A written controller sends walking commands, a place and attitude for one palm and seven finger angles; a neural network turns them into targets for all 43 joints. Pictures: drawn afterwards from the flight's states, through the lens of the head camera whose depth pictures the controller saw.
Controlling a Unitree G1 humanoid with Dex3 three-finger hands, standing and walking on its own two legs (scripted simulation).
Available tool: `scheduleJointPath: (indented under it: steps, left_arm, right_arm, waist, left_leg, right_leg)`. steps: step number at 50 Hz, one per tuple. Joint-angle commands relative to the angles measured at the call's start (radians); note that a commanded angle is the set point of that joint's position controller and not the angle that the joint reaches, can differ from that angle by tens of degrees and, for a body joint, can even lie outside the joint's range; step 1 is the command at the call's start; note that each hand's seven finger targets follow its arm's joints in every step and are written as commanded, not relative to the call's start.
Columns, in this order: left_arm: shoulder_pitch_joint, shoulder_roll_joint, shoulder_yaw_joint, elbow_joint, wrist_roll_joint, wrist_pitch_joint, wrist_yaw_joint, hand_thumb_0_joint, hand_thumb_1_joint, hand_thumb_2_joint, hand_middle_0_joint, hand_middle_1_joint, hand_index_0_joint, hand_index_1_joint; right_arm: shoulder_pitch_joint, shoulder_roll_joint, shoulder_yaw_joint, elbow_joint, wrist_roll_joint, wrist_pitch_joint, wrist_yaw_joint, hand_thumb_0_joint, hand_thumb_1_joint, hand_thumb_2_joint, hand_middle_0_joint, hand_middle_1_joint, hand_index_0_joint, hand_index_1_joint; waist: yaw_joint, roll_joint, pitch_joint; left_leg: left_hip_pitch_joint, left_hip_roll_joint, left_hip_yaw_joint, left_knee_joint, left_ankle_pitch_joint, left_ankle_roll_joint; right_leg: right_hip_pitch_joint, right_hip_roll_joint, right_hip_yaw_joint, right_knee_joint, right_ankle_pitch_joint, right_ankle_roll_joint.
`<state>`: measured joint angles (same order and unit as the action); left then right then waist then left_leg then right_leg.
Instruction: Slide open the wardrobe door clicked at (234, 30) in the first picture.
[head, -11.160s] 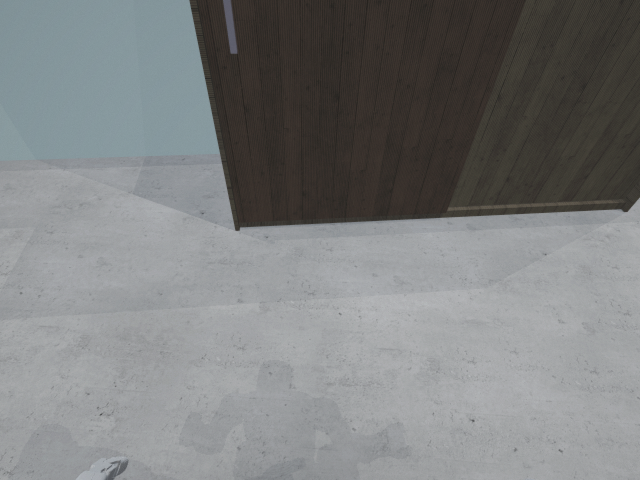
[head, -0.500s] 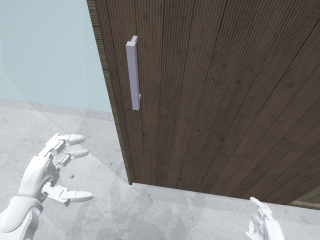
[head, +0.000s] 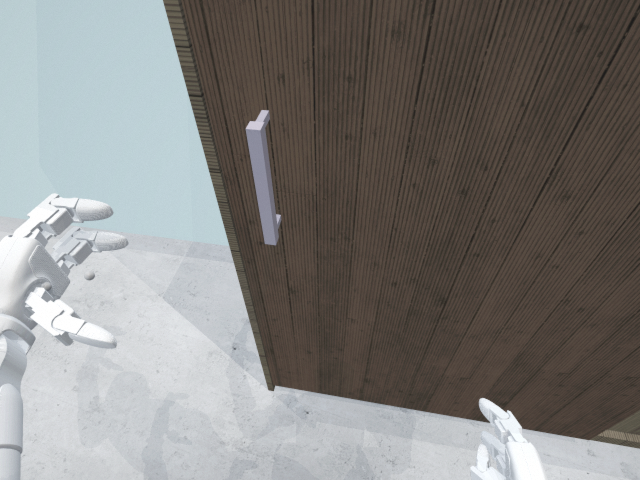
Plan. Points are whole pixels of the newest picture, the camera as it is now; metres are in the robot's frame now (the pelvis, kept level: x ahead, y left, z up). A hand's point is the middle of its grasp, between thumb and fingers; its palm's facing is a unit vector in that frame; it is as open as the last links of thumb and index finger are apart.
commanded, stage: raise the hand with hooked fingers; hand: left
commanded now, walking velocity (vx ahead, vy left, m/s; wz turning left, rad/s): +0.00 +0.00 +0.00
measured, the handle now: (268, 183) +0.48 +0.13 +0.12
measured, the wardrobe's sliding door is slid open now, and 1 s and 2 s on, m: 0.00 0.00 0.00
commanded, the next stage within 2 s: move the hooked fingers beside the handle in 0.50 s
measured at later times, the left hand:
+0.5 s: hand (111, 288) +0.27 +0.26 +0.14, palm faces +0.02 -1.00 -0.10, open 14.0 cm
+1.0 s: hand (139, 257) +0.31 +0.25 +0.14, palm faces -0.02 -1.00 -0.05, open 14.0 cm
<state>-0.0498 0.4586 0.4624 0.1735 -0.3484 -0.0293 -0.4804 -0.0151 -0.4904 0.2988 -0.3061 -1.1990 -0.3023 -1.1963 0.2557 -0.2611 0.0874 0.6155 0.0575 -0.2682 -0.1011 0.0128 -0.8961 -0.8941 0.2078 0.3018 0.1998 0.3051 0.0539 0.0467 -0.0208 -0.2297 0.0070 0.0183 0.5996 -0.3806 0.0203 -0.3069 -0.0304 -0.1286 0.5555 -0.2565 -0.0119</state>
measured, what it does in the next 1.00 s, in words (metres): stands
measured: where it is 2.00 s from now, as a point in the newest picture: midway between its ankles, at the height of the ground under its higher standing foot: outside the picture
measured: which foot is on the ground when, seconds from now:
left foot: down 0.00-1.00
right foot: down 0.00-1.00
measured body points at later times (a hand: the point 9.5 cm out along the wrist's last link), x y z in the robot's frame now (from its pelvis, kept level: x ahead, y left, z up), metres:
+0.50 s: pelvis -0.01 -0.01 +0.00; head -0.01 -0.03 +0.45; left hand +0.26 +0.31 +0.15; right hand +0.17 -0.25 -0.07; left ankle -0.04 +0.10 -0.73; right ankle +0.02 -0.11 -0.73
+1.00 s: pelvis -0.01 +0.00 +0.00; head +0.00 -0.01 +0.45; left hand +0.31 +0.30 +0.14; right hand +0.15 -0.25 -0.08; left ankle -0.04 +0.10 -0.73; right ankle +0.02 -0.11 -0.73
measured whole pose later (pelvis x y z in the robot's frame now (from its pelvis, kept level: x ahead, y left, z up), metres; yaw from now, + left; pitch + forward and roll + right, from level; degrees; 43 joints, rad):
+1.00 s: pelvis -0.01 +0.00 +0.00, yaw -1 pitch +1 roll +0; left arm -0.22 0.44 0.41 0.37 -0.30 -0.02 -0.47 -0.02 -0.50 0.30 -0.30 -1.20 -0.30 -1.20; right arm 0.26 -0.28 0.07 0.61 0.06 -0.25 -0.11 0.01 -0.90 -0.89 0.21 0.30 0.20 0.30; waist 0.02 0.03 -0.01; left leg -0.24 0.01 0.04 0.57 -0.35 0.02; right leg -0.33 -0.03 -0.11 0.55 -0.23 -0.02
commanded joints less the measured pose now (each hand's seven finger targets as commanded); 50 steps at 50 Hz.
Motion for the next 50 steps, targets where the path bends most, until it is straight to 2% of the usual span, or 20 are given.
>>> scheduleJointPath:
  steps: [1, 2, 4, 8, 12, 16, 18, 21, 23, 26, 27, 31, 34, 36, 37, 38, 41, 44, 47, 50]
  left_arm:
    - [-0.267, 0.248, 0.056, -0.073, -0.012, 0.011, -0.040, 0.000, -0.500, 0.300, -0.300, -1.200, -0.300, -1.200]
    - [-0.238, 0.220, 0.031, -0.056, -0.015, 0.024, -0.058, 0.000, -0.500, 0.300, -0.300, -1.200, -0.300, -1.200]
    - [-0.218, 0.225, 0.037, -0.059, -0.021, 0.033, -0.076, 0.000, -0.500, 0.300, -0.300, -1.200, -0.300, -1.200]
    - [-0.226, 0.303, 0.130, -0.169, -0.039, -0.015, -0.059, 0.000, -0.500, 0.300, -0.300, -1.200, -0.300, -1.200]
    - [-0.232, 0.340, 0.187, -0.211, -0.041, -0.061, -0.004, 0.000, -0.500, 0.300, -0.300, -1.200, -0.300, -1.200]
    - [-0.261, 0.271, 0.115, -0.178, -0.013, -0.052, 0.016, 0.000, -0.500, 0.300, -0.300, -1.200, -0.300, -1.200]
    - [-0.272, 0.245, 0.067, -0.151, -0.002, -0.030, 0.003, 0.000, -0.500, 0.300, -0.300, -1.200, -0.300, -1.200]
    - [-0.284, 0.243, 0.049, -0.143, 0.002, -0.017, -0.012, 0.000, -0.500, 0.300, -0.300, -1.200, -0.300, -1.200]
    - [-0.284, 0.267, 0.075, -0.149, -0.008, -0.021, -0.023, 0.000, -0.500, 0.300, -0.300, -1.200, -0.300, -1.200]
    - [-0.270, 0.295, 0.120, -0.160, -0.020, -0.036, -0.022, 0.000, -0.500, 0.300, -0.300, -1.200, -0.300, -1.200]
    - [-0.254, 0.307, 0.126, -0.151, -0.021, -0.036, -0.022, 0.000, -0.500, 0.300, -0.300, -1.200, -0.300, -1.200]
    - [-0.269, 0.254, 0.087, -0.129, -0.025, -0.038, -0.019, 0.000, -0.500, 0.300, -0.300, -1.200, -0.300, -1.200]
    - [-0.341, 0.243, 0.048, -0.102, -0.013, -0.030, -0.020, 0.000, -0.500, 0.300, -0.300, -1.200, -0.300, -1.200]
    - [-0.379, 0.244, 0.034, -0.090, -0.002, -0.029, -0.016, 0.000, -0.500, 0.300, -0.300, -1.200, -0.300, -1.200]
    - [-0.388, 0.260, 0.038, -0.079, 0.004, -0.029, -0.014, 0.000, -0.500, 0.300, -0.300, -1.200, -0.300, -1.200]
    - [-0.443, 0.244, 0.012, -0.088, 0.009, -0.034, -0.013, 0.000, -0.500, 0.300, -0.300, -1.200, -0.300, -1.200]
    - [-0.447, 0.261, 0.035, -0.098, 0.013, -0.055, 0.004, 0.000, -0.500, 0.300, -0.300, -1.200, -0.300, -1.200]
    - [-0.438, 0.271, 0.057, -0.064, 0.010, -0.061, 0.010, 0.000, -0.500, 0.300, -0.300, -1.200, -0.300, -1.200]
    - [-0.423, 0.259, 0.045, 0.020, 0.016, -0.044, 0.015, 0.000, -0.500, 0.300, -0.300, -1.200, -0.300, -1.200]
    - [-0.445, 0.262, 0.045, 0.038, 0.025, -0.031, 0.019, 0.000, -0.500, 0.300, -0.300, -1.200, -0.300, -1.200]
  right_arm:
    - [-0.080, -0.143, -0.059, -0.150, 0.009, -0.045, -0.015, 0.000, -0.900, -0.900, 0.200, 0.300, 0.200, 0.300]
    - [-0.080, -0.145, -0.061, -0.155, 0.009, -0.044, -0.010, 0.000, -0.900, -0.900, 0.200, 0.300, 0.200, 0.300]
    - [-0.087, -0.152, -0.066, -0.164, 0.012, -0.041, -0.002, 0.000, -0.900, -0.900, 0.200, 0.300, 0.200, 0.300]
    - [-0.104, -0.148, -0.072, -0.184, 0.002, -0.046, 0.011, 0.000, -0.900, -0.900, 0.200, 0.300, 0.200, 0.300]
    - [-0.105, -0.138, -0.072, -0.179, -0.002, -0.051, 0.009, 0.000, -0.900, -0.900, 0.200, 0.300, 0.200, 0.300]
    - [-0.099, -0.134, -0.070, -0.169, 0.006, -0.053, -0.004, 0.000, -0.900, -0.900, 0.200, 0.300, 0.200, 0.300]
    - [-0.095, -0.138, -0.069, -0.166, 0.009, -0.049, -0.009, 0.000, -0.900, -0.900, 0.200, 0.300, 0.200, 0.300]
    - [-0.094, -0.143, -0.070, -0.170, 0.013, -0.051, -0.018, 0.000, -0.900, -0.900, 0.200, 0.300, 0.200, 0.300]
    - [-0.097, -0.144, -0.070, -0.172, 0.010, -0.050, -0.016, 0.000, -0.900, -0.900, 0.200, 0.300, 0.200, 0.300]
    - [-0.105, -0.141, -0.069, -0.177, 0.007, -0.057, -0.014, 0.000, -0.900, -0.900, 0.200, 0.300, 0.200, 0.300]
    - [-0.104, -0.142, -0.066, -0.172, 0.004, -0.055, -0.011, 0.000, -0.900, -0.900, 0.200, 0.300, 0.200, 0.300]
    - [-0.105, -0.138, -0.063, -0.170, 0.008, -0.058, -0.011, 0.000, -0.900, -0.900, 0.200, 0.300, 0.200, 0.300]
    - [-0.093, -0.141, -0.065, -0.161, 0.012, -0.052, -0.017, 0.000, -0.900, -0.900, 0.200, 0.300, 0.200, 0.300]
    - [-0.087, -0.145, -0.065, -0.155, 0.011, -0.053, -0.023, 0.000, -0.900, -0.900, 0.200, 0.300, 0.200, 0.300]
    - [-0.081, -0.147, -0.066, -0.151, 0.010, -0.050, -0.023, 0.000, -0.900, -0.900, 0.200, 0.300, 0.200, 0.300]
    - [-0.086, -0.146, -0.063, -0.151, 0.011, -0.049, -0.025, 0.000, -0.900, -0.900, 0.200, 0.300, 0.200, 0.300]
    - [-0.081, -0.141, -0.067, -0.153, 0.007, -0.054, -0.028, 0.000, -0.900, -0.900, 0.200, 0.300, 0.200, 0.300]
    - [-0.075, -0.139, -0.065, -0.152, 0.002, -0.046, -0.023, 0.000, -0.900, -0.900, 0.200, 0.300, 0.200, 0.300]
    - [-0.064, -0.146, -0.065, -0.144, 0.003, -0.035, -0.019, 0.000, -0.900, -0.900, 0.200, 0.300, 0.200, 0.300]
    - [-0.063, -0.150, -0.071, -0.151, 0.006, -0.029, -0.016, 0.000, -0.900, -0.900, 0.200, 0.300, 0.200, 0.300]
  waist:
    - [-0.026, 0.042, -0.137]
    - [-0.024, 0.014, -0.132]
    - [-0.019, -0.014, -0.163]
    - [0.000, -0.044, -0.248]
    - [0.012, 0.019, -0.223]
    - [-0.012, 0.111, -0.146]
    - [-0.025, 0.080, -0.109]
    - [-0.034, 0.026, -0.128]
    - [-0.027, -0.009, -0.157]
    - [-0.012, 0.006, -0.202]
    - [-0.007, 0.007, -0.182]
    - [-0.019, 0.026, -0.153]
    - [-0.038, 0.012, -0.129]
    - [-0.044, 0.033, -0.138]
    - [-0.043, 0.009, -0.131]
    - [-0.052, 0.030, -0.146]
    - [-0.040, 0.049, -0.212]
    - [-0.028, 0.032, -0.235]
    - [-0.027, -0.010, -0.169]
    - [-0.029, 0.024, -0.193]
  left_leg:
    - [-0.022, -0.003, -0.055, -0.118, 0.333, -0.004]
    - [-0.025, -0.001, -0.054, -0.114, 0.346, -0.001]
    - [-0.035, -0.005, -0.048, -0.101, 0.344, 0.005]
    - [-0.025, -0.007, -0.045, -0.093, 0.355, 0.008]
    - [-0.032, -0.006, -0.034, -0.104, 0.324, 0.005]
    - [-0.025, -0.006, -0.029, -0.128, 0.271, 0.002]
    - [-0.032, -0.002, -0.027, -0.131, 0.240, 0.007]
    - [-0.035, -0.003, -0.036, -0.128, 0.208, 0.012]
    - [-0.029, -0.003, -0.038, -0.123, 0.225, 0.014]
    - [-0.033, -0.008, -0.041, -0.116, 0.246, 0.010]
    - [-0.037, -0.006, -0.038, -0.113, 0.251, 0.010]
    - [-0.043, -0.006, -0.038, -0.121, 0.232, 0.006]
    - [-0.043, -0.003, -0.041, -0.123, 0.208, 0.008]
    - [-0.036, -0.004, -0.044, -0.122, 0.204, 0.008]
    - [-0.041, 0.000, -0.043, -0.119, 0.208, 0.008]
    - [-0.034, -0.003, -0.045, -0.124, 0.204, 0.009]
    - [-0.005, -0.003, -0.052, -0.122, 0.243, 0.004]
    - [-0.014, -0.003, -0.047, -0.122, 0.288, 0.001]
    - [-0.051, 0.002, -0.044, -0.127, 0.286, -0.001]
    - [-0.049, -0.001, -0.039, -0.126, 0.288, -0.001]
  right_leg:
    - [0.120, 0.015, 0.057, -0.063, 0.232, -0.014]
    - [0.131, 0.015, 0.062, -0.062, 0.252, -0.016]
    - [0.139, 0.011, 0.069, -0.054, 0.262, -0.010]
    - [0.191, 0.010, 0.082, -0.047, 0.268, -0.009]
    - [0.192, 0.010, 0.089, -0.061, 0.225, -0.013]
    - [0.135, 0.008, 0.083, -0.078, 0.170, -0.014]
    - [0.122, 0.007, 0.092, -0.093, 0.141, -0.010]
    - [0.117, 0.009, 0.091, -0.098, 0.095, -0.004]
    - [0.142, 0.010, 0.099, -0.095, 0.114, -0.003]
    - [0.171, 0.007, 0.098, -0.083, 0.138, -0.004]
    - [0.170, 0.009, 0.101, -0.085, 0.141, -0.007]
    - [0.135, 0.010, 0.093, -0.084, 0.133, -0.006]
    - [0.105, 0.013, 0.095, -0.091, 0.103, -0.003]
    - [0.096, 0.011, 0.091, -0.088, 0.094, -0.005]
    - [0.102, 0.012, 0.095, -0.090, 0.093, -0.006]
    - [0.098, 0.013, 0.091, -0.087, 0.091, -0.006]
    - [0.124, 0.012, 0.083, -0.070, 0.131, -0.010]
    - [0.157, 0.011, 0.081, -0.059, 0.190, -0.013]
    - [0.134, 0.012, 0.076, -0.061, 0.192, -0.015]
    - [0.124, 0.007, 0.078, -0.054, 0.195, -0.014]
